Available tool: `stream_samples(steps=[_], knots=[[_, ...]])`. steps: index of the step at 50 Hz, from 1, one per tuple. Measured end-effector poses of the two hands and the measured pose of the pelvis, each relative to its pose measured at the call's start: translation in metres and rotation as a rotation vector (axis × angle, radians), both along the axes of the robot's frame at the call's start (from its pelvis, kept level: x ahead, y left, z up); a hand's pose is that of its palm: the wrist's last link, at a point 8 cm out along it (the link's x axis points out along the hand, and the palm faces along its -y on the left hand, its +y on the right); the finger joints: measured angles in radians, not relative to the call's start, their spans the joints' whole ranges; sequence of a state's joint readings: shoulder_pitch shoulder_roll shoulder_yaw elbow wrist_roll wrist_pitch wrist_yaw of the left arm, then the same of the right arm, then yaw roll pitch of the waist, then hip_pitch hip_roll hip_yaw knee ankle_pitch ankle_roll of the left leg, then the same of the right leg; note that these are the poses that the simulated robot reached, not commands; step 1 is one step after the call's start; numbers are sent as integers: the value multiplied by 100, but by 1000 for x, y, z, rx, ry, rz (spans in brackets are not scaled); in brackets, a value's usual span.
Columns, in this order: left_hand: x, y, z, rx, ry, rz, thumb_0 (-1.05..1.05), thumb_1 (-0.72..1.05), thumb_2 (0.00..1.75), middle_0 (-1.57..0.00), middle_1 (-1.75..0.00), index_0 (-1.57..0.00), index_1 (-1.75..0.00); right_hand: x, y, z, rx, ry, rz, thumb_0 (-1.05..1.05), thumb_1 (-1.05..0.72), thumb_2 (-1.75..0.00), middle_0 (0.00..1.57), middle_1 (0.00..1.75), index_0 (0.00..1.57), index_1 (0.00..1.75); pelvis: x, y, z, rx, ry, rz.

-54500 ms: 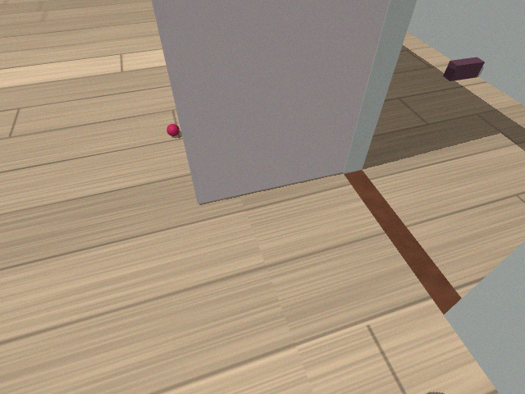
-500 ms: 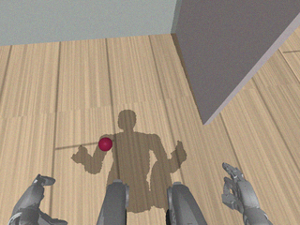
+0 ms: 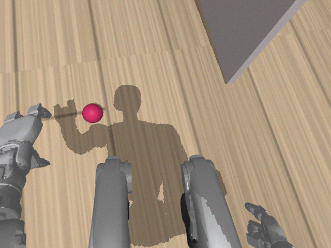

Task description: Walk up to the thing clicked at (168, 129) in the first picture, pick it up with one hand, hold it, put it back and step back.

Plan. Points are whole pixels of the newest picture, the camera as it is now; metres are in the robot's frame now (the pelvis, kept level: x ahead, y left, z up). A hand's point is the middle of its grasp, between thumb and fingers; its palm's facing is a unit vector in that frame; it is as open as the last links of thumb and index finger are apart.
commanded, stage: rise first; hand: left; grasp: from above
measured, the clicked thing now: (92, 113) +0.53 +0.27 -0.38
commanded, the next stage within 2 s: approach in 0.86 s
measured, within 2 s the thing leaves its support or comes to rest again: neither
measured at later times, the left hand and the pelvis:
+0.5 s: hand (51, 126) +0.43 +0.33 -0.21, palm faces -0.43 -0.06 -0.90, open 13.5 cm; pelvis +0.00 +0.01 -0.06, yaw -3 degrees
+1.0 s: hand (60, 120) +0.46 +0.33 -0.24, palm faces -0.43 -0.07 -0.90, open 13.8 cm; pelvis +0.01 +0.01 -0.08, yaw -5 degrees
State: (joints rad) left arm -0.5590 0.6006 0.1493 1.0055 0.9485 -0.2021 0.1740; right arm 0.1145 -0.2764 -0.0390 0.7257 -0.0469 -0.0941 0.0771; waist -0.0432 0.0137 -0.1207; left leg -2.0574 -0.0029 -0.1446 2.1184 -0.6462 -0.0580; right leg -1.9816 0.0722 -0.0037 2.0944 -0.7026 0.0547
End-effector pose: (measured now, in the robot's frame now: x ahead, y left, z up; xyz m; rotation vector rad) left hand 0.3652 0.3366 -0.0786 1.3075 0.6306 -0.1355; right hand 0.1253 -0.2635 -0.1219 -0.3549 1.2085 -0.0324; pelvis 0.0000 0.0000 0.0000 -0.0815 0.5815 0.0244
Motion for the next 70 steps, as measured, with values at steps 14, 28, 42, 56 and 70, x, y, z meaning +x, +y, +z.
stream_samples(steps=[14,28,42,56,70], knots=[[40,0,-46,86,-21,-158,0,-45,98,-14,-95,-14,-95,-64,-9,-22,-76,167,-54,0,-89,-89,20,30,20,29,-8,5,-42,-30,-15,-12],[71,-2,-81,139,-52,-240,0,-40,91,-20,-88,-20,-88,-53,1,-43,-89,196,-31,0,-90,-90,20,30,20,29,0,11,-66,-50,1,-22],[88,-7,-100,137,-51,-223,0,-43,93,-18,-91,-18,-91,-48,9,-53,-74,203,-18,0,-91,-90,20,30,20,29,6,12,-75,-57,12,-34],[104,-18,-115,143,-41,-246,0,-51,99,-12,-99,-12,-99,-71,4,-51,-97,256,-24,0,-91,-90,20,30,20,29,6,12,-83,-61,11,-43],[181,-102,-121,143,-139,-303,0,-52,99,-10,-104,-11,-103,-109,3,-37,-133,292,-85,0,-91,-89,20,30,20,29,8,12,-90,-75,29,-64]])
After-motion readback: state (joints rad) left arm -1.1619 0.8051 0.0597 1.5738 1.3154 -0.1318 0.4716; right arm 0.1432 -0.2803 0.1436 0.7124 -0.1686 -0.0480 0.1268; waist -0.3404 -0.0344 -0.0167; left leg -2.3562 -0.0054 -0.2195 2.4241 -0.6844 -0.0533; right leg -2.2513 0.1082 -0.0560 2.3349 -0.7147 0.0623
